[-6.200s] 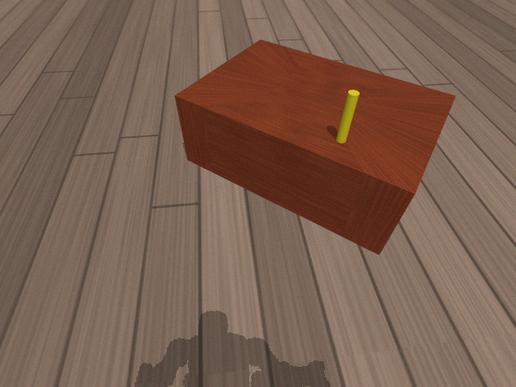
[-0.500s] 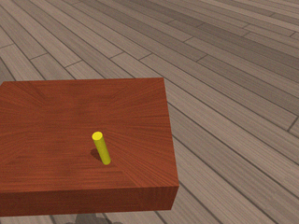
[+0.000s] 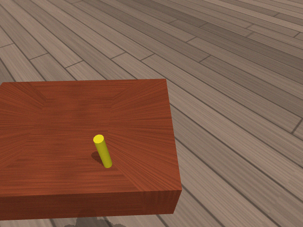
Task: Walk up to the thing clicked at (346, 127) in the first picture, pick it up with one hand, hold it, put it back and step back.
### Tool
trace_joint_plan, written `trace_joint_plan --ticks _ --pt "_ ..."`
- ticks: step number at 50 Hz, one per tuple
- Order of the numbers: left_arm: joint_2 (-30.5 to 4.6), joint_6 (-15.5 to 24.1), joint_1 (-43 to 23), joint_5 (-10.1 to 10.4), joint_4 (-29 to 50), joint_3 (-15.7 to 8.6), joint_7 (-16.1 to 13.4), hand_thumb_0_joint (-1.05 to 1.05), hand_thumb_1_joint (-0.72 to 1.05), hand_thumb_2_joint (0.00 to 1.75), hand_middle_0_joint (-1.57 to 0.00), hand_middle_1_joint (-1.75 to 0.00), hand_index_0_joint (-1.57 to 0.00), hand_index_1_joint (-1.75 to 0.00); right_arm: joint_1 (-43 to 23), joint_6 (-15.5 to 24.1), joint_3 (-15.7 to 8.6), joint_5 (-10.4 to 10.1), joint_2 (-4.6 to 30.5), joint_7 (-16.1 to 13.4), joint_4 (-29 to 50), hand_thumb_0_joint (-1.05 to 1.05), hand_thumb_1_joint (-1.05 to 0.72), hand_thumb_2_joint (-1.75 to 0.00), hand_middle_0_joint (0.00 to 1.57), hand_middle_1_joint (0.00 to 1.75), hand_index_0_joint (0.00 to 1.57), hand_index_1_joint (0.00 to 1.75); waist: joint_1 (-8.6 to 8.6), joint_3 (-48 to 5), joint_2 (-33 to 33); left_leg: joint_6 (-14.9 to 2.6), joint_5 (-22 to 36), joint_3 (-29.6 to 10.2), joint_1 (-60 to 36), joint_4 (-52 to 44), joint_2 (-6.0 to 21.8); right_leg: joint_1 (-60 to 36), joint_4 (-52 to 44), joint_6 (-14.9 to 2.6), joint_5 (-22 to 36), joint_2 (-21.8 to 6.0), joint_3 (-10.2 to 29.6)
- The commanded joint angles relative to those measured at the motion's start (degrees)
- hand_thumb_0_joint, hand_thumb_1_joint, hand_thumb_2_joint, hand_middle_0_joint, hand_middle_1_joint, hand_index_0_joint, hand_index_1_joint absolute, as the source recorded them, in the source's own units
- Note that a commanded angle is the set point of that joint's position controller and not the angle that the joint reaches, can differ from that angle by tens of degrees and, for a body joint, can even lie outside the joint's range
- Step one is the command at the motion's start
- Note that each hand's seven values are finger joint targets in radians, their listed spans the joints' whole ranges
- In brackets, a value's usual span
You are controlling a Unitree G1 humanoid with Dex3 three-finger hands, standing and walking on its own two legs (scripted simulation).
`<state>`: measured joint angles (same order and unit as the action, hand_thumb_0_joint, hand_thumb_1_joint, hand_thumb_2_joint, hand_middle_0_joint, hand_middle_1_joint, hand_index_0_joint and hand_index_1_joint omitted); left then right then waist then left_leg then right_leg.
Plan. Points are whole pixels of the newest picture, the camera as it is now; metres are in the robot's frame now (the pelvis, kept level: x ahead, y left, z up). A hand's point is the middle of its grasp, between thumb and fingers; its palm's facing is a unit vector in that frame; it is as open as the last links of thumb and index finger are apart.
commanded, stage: stand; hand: left
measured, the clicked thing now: (103, 152) +0.46 +0.21 -0.25
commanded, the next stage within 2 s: go down in 0.18 s
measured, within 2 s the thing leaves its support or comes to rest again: neither
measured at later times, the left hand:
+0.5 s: hand out of the picture +0.15 +0.25 -0.15, palm faces +0.04 -0.94 -0.33, open 10.4 cm
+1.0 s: hand out of the picture +0.16 +0.27 -0.14, palm faces +0.04 -0.95 -0.32, open 17.1 cm
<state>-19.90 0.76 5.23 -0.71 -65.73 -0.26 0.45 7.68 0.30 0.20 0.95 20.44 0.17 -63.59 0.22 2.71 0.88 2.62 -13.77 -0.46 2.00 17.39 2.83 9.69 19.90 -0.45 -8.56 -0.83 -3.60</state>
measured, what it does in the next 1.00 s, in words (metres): stands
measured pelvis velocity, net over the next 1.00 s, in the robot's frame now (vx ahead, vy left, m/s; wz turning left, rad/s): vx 0.00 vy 0.03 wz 0.00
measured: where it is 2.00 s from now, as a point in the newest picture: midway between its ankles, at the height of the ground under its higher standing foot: outside the picture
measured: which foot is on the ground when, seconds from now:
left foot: down 0.00-1.00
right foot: down 0.00-1.00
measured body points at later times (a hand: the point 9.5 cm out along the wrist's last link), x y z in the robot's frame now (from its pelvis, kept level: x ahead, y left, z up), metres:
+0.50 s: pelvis -0.02 +0.01 -0.02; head +0.04 +0.00 +0.43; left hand +0.15 +0.30 -0.13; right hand +0.15 -0.28 -0.13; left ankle -0.05 +0.15 -0.75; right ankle +0.03 -0.11 -0.75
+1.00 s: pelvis +0.00 +0.03 -0.03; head +0.04 +0.03 +0.42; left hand +0.15 +0.32 -0.12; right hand +0.15 -0.25 -0.11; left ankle -0.05 +0.15 -0.75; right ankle +0.03 -0.11 -0.75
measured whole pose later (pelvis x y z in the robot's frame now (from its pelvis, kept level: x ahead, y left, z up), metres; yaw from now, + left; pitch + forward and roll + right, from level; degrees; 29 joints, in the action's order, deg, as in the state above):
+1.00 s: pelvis +0.00 +0.03 -0.03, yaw +0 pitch +8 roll -1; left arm -17.4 -20.0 10.7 0.0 -27.5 -5.1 0.4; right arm 11.1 6.2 -7.0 -1.1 15.4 -2.9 -37.5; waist -0.8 -3.3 1.4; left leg 0.2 -24.5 -0.4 24.2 40.9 1.0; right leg 29.6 38.0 1.8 -15.9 -3.0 -2.5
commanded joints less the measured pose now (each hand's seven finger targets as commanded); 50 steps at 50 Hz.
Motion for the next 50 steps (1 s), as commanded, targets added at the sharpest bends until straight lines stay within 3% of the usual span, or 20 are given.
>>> trace_joint_plan --ticks 1,13,14,15,16,17,19,21,23,24,25,27,30,32,33,35,37,41,42,50 --pt "-12.32 1.24 -2.44 0.39 3.41 -2.40 -0.70 0.00 0.90 0.90 -0.20 -0.30 -0.20 -0.30 -0.97 1.11 -2.08 -0.12 11.67 -0.68 2.81 0.00 -0.90 -0.90 0.20 0.30 0.20 0.30 -0.08 -4.31 -0.07 -2.85 9.18 -3.19 4.82 -3.10 5.54 -6.17 -1.98 -0.83 10.73 -7.39 6.94" --pt "-12.14 1.21 -1.68 0.23 3.30 -2.30 -0.77 0.00 0.90 0.90 -0.20 -0.30 -0.20 -0.30 -1.43 1.05 -2.27 -0.15 11.96 -0.79 2.82 0.00 -0.90 -0.90 0.20 0.30 0.20 0.30 0.00 -4.86 -0.31 -2.98 9.76 -2.98 3.89 -2.86 5.63 -6.35 -1.75 -0.77 12.16 -7.56 6.76" --pt "-12.37 1.12 -1.95 0.25 3.29 -2.34 -0.78 0.00 0.82 0.82 -0.15 -0.22 -0.18 -0.22 -0.96 1.11 -2.18 -0.18 11.82 -0.83 2.69 0.00 -0.82 -0.82 0.12 0.22 0.12 0.22 -0.14 -4.64 -0.30 -2.89 10.75 -3.19 4.12 -3.13 5.66 -6.45 -1.60 -0.83 12.41 -7.53 6.74" --pt "-1.72 5.36 -22.05 4.82 23.39 -0.81 -1.23 0.00 0.74 0.74 -0.07 -0.14 -0.10 -0.14 -21.07 7.64 -0.70 -5.90 1.59 -1.64 22.79 0.00 -0.74 -0.74 0.04 0.14 0.05 0.14 -2.47 -5.43 1.17 -2.24 9.04 2.67 12.80 4.99 -3.20 1.43 3.11 0.14 6.84 -0.61 1.33" --pt "-6.10 5.27 -20.44 4.94 25.72 -1.84 -2.11 0.00 0.66 0.66 -0.03 -0.06 -0.02 -0.06 -18.75 9.04 -0.74 -5.65 4.13 -2.28 25.49 0.00 -0.66 -0.66 0.04 0.06 0.05 0.06 -2.38 -7.35 0.14 -2.37 7.89 2.35 10.89 5.23 -2.98 -0.15 3.13 0.42 5.23 -0.95 1.65" --pt "-9.15 3.10 -12.13 4.66 17.73 -2.14 -2.65 0.00 0.58 0.58 -0.03 0.00 -0.02 0.00 -13.74 8.51 -3.00 -5.81 7.94 -3.11 19.31 0.00 -0.58 -0.58 0.04 0.05 0.05 0.05 -0.87 -4.13 0.33 -2.00 4.80 2.47 13.29 5.07 -2.96 1.00 3.18 0.26 1.80 -0.60 1.24" --pt "-15.29 -1.09 -7.97 3.57 10.88 -7.21 -3.04 0.00 0.42 0.42 -0.05 0.00 -0.04 -0.01 -11.26 7.44 -7.43 -5.58 12.24 -4.22 15.09 0.00 -0.42 -0.42 0.05 0.05 0.05 0.05 -0.30 -6.68 -2.50 -2.44 5.42 2.24 18.56 10.12 -3.11 3.58 7.06 0.42 3.30 -0.28 1.21" --pt "-11.30 -2.05 -12.52 2.74 16.26 -6.11 -2.69 0.00 0.29 0.26 -0.05 0.00 -0.04 -0.01 -12.59 8.41 -7.96 -4.19 9.60 -3.96 16.99 0.00 -0.26 -0.26 0.05 0.05 0.05 0.05 -0.12 -16.90 0.15 -2.60 5.65 1.86 18.64 12.11 -3.31 0.88 10.36 0.34 4.70 -0.58 1.57" --pt "-12.32 -5.83 0.07 0.77 13.84 -9.70 -1.83 0.00 0.20 0.17 -0.06 0.00 -0.05 -0.01 1.68 7.79 -11.91 -2.98 9.81 -3.38 17.20 0.00 -0.10 -0.20 0.05 0.05 0.05 0.05 -0.82 -18.78 -1.51 -2.83 8.64 2.13 19.72 13.10 -3.77 0.37 11.08 0.27 8.29 -0.28 1.36" --pt "-10.00 -7.83 3.99 1.01 14.24 -8.73 -1.02 0.00 0.16 0.13 -0.07 0.00 -0.07 0.00 5.58 7.29 -11.15 -3.41 7.87 -2.94 16.94 0.00 -0.02 -0.18 0.05 0.05 0.05 0.05 -1.33 -18.41 -2.27 -2.80 10.34 2.42 18.96 12.65 -4.14 -0.63 10.75 0.39 10.90 -0.22 1.27" --pt "-10.23 -9.01 -0.37 1.03 20.38 -8.36 -0.56 0.00 0.10 0.11 -0.07 0.00 -0.07 0.00 2.35 7.10 -11.99 -3.67 9.50 -3.00 21.42 0.00 0.06 -0.16 0.05 0.05 0.05 0.05 -1.84 -20.28 -1.91 -2.55 13.20 2.45 16.80 11.80 -4.23 -0.97 10.43 0.20 13.86 -0.26 1.28" --pt "-10.64 -12.41 0.14 0.59 24.81 -8.61 0.47 0.00 0.03 0.09 -0.07 0.00 -0.07 0.00 3.10 5.76 -10.67 -3.99 7.11 -2.27 23.38 0.00 0.14 -0.14 0.05 0.05 0.05 0.05 -1.30 -16.85 0.46 -2.45 14.57 2.49 16.52 11.77 -4.40 2.35 9.90 -0.08 12.92 0.03 0.76" --pt "-8.34 -15.88 -2.46 0.43 27.58 -7.33 1.23 0.00 -0.13 0.07 -0.09 -0.01 -0.08 -0.01 -0.62 4.97 -8.63 -4.03 4.13 -1.22 27.33 0.00 0.25 -0.11 0.05 0.05 0.05 0.05 -0.56 -12.82 -3.02 -3.09 7.57 2.24 21.16 13.05 -4.28 6.76 9.83 0.24 5.36 -0.13 0.37" --pt "-9.60 -15.95 -6.53 0.20 32.36 -7.97 1.03 0.00 -0.28 0.05 -0.09 -0.01 -0.08 -0.02 -3.92 5.63 -9.89 -3.60 6.17 -1.25 31.11 0.00 0.32 -0.10 0.05 0.05 0.05 0.05 -0.77 -12.52 -2.92 -3.09 2.87 1.73 22.54 13.44 -3.94 8.71 10.51 0.11 0.12 0.00 0.30" --pt "-9.99 -16.40 -3.46 -0.06 32.00 -8.85 0.81 0.00 -0.35 0.05 -0.10 -0.01 -0.09 -0.03 -0.64 5.45 -11.27 -3.40 6.76 -1.50 28.72 0.00 0.33 -0.09 0.05 0.05 0.05 0.05 -0.93 -13.13 -1.02 -3.01 2.42 1.82 22.19 13.53 -3.83 8.79 10.80 -0.03 -0.20 -0.06 0.51" --pt "-9.08 -16.46 -1.94 -0.04 36.06 -8.89 0.36 0.00 -0.47 0.03 -0.10 -0.03 -0.09 -0.04 1.05 6.05 -10.72 -3.08 6.08 -1.76 29.81 0.00 0.40 -0.07 0.05 0.05 0.05 0.05 -0.62 -15.61 -0.54 -2.81 4.38 1.43 21.77 14.20 -3.52 7.67 11.89 -0.06 1.37 0.04 0.54" --pt "-9.60 -16.19 -3.91 -0.08 41.18 -9.06 -0.29 0.00 -0.54 0.03 -0.10 -0.04 -0.09 -0.05 -3.09 7.24 -11.12 -2.85 7.37 -2.30 33.98 0.00 0.44 -0.06 0.05 0.05 0.05 0.05 -0.56 -18.32 0.83 -2.25 8.14 0.90 20.91 15.30 -3.14 6.84 13.49 -0.22 4.29 -0.02 0.60" --pt "-9.18 -16.56 -0.65 0.11 42.99 -9.69 -1.27 0.00 -0.55 0.03 -0.10 -0.03 -0.08 -0.05 -2.47 8.44 -10.19 -2.46 5.28 -3.42 32.88 0.00 0.46 -0.06 0.05 0.05 0.05 0.05 -0.35 -18.05 2.14 -2.01 8.25 0.43 22.00 16.70 -3.00 7.14 14.81 -0.38 3.97 -0.12 0.50" --pt "-7.07 -16.87 0.18 0.29 43.54 -8.15 -1.05 0.00 -0.56 0.02 -0.10 -0.03 -0.09 -0.04 -2.42 8.70 -10.29 -2.37 5.41 -3.53 33.98 0.00 0.45 -0.06 0.05 0.05 0.05 0.05 -0.66 -18.26 1.06 -1.92 8.43 0.18 21.90 16.66 -2.84 7.34 14.94 -0.37 3.83 0.10 0.34" --pt "-7.94 -20.86 4.31 0.59 47.62 -8.72 0.02 0.00 -0.54 0.00 -0.10 -0.03 -0.09 -0.04 3.51 8.19 -10.93 -2.58 5.00 -3.45 33.88 0.00 0.50 -0.05 0.05 0.05 0.05 0.05 -1.45 -15.50 2.50 -0.97 12.78 -0.29 22.69 17.48 -2.52 9.51 16.15 -0.70 5.89 0.43 -0.50"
